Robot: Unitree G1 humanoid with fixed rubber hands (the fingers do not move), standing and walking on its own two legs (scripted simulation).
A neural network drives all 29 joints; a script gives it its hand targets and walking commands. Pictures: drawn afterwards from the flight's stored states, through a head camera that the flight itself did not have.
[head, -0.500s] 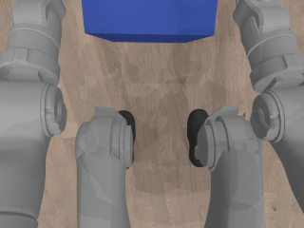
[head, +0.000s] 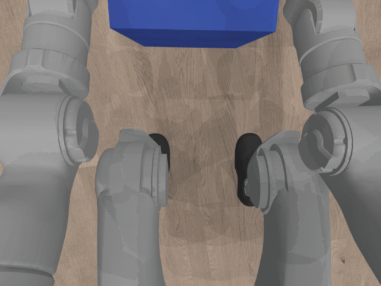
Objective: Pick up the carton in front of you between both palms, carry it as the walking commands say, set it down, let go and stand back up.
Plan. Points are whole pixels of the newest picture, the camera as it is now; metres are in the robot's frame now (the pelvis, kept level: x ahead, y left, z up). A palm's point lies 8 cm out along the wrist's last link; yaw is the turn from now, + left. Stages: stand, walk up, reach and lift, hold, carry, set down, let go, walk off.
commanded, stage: reach and lift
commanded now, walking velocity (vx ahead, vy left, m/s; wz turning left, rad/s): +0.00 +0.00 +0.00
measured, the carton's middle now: out of the picture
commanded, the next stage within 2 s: none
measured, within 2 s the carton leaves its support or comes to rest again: leaves its support in 0.14 s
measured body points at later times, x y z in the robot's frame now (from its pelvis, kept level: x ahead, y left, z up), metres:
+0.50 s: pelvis +0.00 -0.01 +0.07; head +0.28 +0.03 +0.42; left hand +0.52 +0.20 +0.00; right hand +0.53 -0.10 -0.01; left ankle +0.11 +0.13 -0.33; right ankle +0.12 -0.14 -0.33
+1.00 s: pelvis +0.02 -0.01 +0.19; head +0.24 +0.03 +0.58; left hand +0.48 +0.19 +0.13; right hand +0.50 -0.11 +0.14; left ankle +0.11 +0.13 -0.33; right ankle +0.12 -0.14 -0.33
